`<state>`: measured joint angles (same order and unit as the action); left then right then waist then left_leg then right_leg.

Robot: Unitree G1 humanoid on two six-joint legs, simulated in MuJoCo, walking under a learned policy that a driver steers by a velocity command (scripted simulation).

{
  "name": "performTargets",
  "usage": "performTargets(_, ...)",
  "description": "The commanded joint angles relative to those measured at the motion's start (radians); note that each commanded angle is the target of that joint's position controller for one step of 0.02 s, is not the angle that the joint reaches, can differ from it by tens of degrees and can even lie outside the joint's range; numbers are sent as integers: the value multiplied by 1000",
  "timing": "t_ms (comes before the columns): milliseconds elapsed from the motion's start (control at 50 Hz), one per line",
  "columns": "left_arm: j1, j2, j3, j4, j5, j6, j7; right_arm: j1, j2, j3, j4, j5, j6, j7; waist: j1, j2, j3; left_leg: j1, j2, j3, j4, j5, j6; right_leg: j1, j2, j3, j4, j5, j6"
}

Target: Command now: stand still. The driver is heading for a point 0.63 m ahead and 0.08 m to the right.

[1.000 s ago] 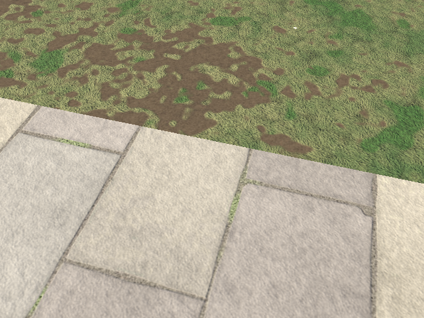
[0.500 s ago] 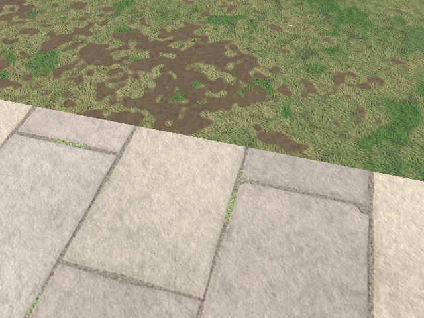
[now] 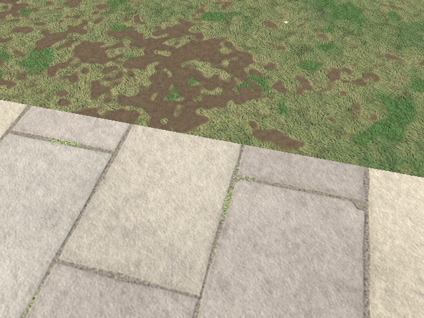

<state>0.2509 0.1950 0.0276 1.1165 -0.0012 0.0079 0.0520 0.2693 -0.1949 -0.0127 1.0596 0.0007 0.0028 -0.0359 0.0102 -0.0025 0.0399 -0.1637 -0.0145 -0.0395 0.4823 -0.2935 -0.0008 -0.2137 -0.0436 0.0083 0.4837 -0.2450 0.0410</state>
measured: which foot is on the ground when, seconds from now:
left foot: down 0.00-0.36, up 0.38-0.80, down 0.82-1.00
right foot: down 0.00-0.82, up 0.84-1.00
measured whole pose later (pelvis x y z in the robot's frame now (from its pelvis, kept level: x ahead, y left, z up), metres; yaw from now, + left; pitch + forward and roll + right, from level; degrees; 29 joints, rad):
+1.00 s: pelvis +0.35 +0.02 +0.00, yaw -1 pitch +0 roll +2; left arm 0.26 0.25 0.05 0.95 -0.03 -0.10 0.02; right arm 0.22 -0.24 -0.05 0.99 0.00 -0.11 0.04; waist -0.02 -0.04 0.03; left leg -0.24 -0.07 0.08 0.36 -0.14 0.08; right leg -0.51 -0.09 0.04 1.20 -0.30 -0.05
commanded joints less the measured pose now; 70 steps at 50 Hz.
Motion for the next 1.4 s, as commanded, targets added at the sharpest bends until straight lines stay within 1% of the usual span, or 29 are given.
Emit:
performTargets(20,54,95,12,-13,0,-5,3,54,-94,-14,-13,0,-6,-3,-1,3,21,-76,17,-7,-100,149,16,27,11,-17,-64,115,-15)
performTargets(120,66,88,9,-9,-1,-5,3,65,-88,-10,-2,1,-6,-3,-2,2,23,-79,17,-4,-99,145,14,24,13,-17,-63,113,-17)
performTargets(180,87,83,11,-1,-11,-3,8,86,-116,-21,5,13,1,-11,-7,33,44,-125,4,-14,-114,-323,56,-32,67,-70,0,-280,-40)
performTargets(280,29,28,0,-57,-18,-71,-23,160,-194,-54,-3,33,-39,0,-43,203,135,-132,269,-404,-291,-567,220,-224,50,-65,280,-196,-80)
performTargets(320,76,28,1,-55,-32,-96,-40,72,-176,-49,-37,35,-48,5,17,184,154,-203,270,-383,-278,-494,214,-133,30,-49,186,-214,-126)
performTargets(360,259,60,18,11,-24,-104,-41,-42,-144,-41,-83,41,-53,11,102,73,132,-352,131,-177,-71,-273,124,170,22,8,-52,-115,-137)
performTargets(380,401,165,48,41,-21,-108,-42,-67,-77,-24,-107,34,-66,13,140,-183,67,-482,-2,28,283,-128,50,318,-153,311,-207,-232,-201)
performTargets(400,484,249,62,44,-12,-120,-57,-78,-71,-23,-145,35,-89,9,144,-327,30,-626,-50,24,536,-253,38,373,-348,707,-339,-283,-317)
performTargets(440,311,131,26,-12,-3,-137,-59,-47,-95,-29,-127,50,-112,27,52,-115,106,-715,59,-56,750,-117,79,311,-323,571,-320,-209,-291)
performTargets(520,292,60,-4,-32,1,-112,-61,-97,-112,-52,-128,28,-118,50,36,-98,75,-657,121,25,604,95,73,300,-177,208,-335,207,-196)
performTargets(620,301,131,2,-61,8,-94,-30,-323,-41,-21,-218,25,-105,63,64,-81,109,-535,73,97,248,258,21,160,-137,83,-391,283,-208)
performTargets(720,323,161,22,-53,-16,-96,-24,-415,-95,-23,-273,34,-107,81,42,-98,132,-449,52,85,75,303,62,235,-198,57,-385,366,-202)
performTargets(760,296,182,32,-62,-10,-88,-25,-349,-139,-43,-266,31,-113,84,-16,-120,56,-330,14,101,63,261,96,307,-213,34,-265,677,-178)
performTargets(800,263,183,33,-78,3,-70,-28,-68,-211,-86,-185,37,-108,73,-157,-135,-125,28,-35,126,68,238,146,250,-162,-15,71,929,-136)
performTargets(820,255,155,19,-106,16,-70,-32,113,-277,-106,-145,26,-101,61,-216,-45,-254,345,145,-90,82,160,207,5,-112,-31,384,640,-109)
performTargets(840,401,-27,-27,-112,6,-93,-49,191,-340,-115,-119,9,-99,68,-120,261,-446,641,412,-638,-80,-109,392,-340,101,14,770,-194,-49)
performTargets(860,314,69,-5,-111,-25,-126,-55,147,-241,-88,-116,14,-101,70,-150,195,-384,574,386,-754,-217,-184,357,-452,79,147,908,-294,-76)
performTargets(880,197,135,15,-158,-54,-145,-55,36,-196,-74,-131,17,-108,68,-118,165,-198,415,357,-583,-230,-107,303,-531,26,115,930,-223,-96)
performTargets(900,134,149,18,-175,-51,-152,-46,-62,-165,-63,-154,13,-115,70,-80,49,-130,244,325,-442,-250,43,274,-479,-33,98,882,-121,-104)
performTargets(940,140,130,33,-173,-28,-132,-34,-124,-113,-47,-150,-9,-126,79,-4,38,-79,29,251,-253,-297,196,241,-351,-96,89,784,-34,-102)
performTargets(1020,111,92,38,-195,-27,-86,-30,-74,-141,-50,-107,-7,-134,64,26,60,-4,-84,233,-110,-387,229,251,-373,-125,70,653,20,-81)
performTargets(1140,-125,85,31,-280,-7,-96,-51,-9,-174,-48,-86,-8,-124,30,-27,28,42,-49,182,73,-381,446,193,-411,-81,18,259,348,-70)
performTargets(1240,-222,86,21,-324,-4,-100,-78,82,-203,-45,-43,6,-86,24,-57,56,5,123,218,89,-235,675,164,-338,-13,-31,79,326,-85)
performTargets(1300,-42,164,53,-276,7,-108,-84,32,-217,-50,-48,13,-63,19,54,66,-102,188,192,88,11,805,106,-119,51,-52,-36,335,-139)
performTargets(1320,50,237,74,-251,16,-110,-75,67,-197,-43,-55,-1,-66,20,73,1,-190,100,127,123,193,659,58,84,-23,5,-15,720,-170)
performTargets(1340,126,295,77,-240,42,-97,-65,193,-100,-10,-49,-27,-79,32,34,-190,-354,-225,17,136,545,80,-3,476,-280,284,89,1132,-334)
performTargets(1360,152,220,52,-231,27,-88,-67,263,-67,4,-12,-6,-85,44,27,-236,-515,-310,-36,1,735,-414,-29,556,-399,480,30,1145,-447)
performTargets(1380,100,188,43,-244,10,-80,-74,199,-159,-23,-17,21,-79,48,37,-137,-460,-321,17,-65,785,-398,-25,429,-339,413,-23,907,-405)
performTargets(1400,-10,173,38,-265,1,-76,-70,94,-167,-28,-49,34,-66,38,20,-90,-308,-378,53,-30,761,-344,-27,282,-292,323,-73,707,-352)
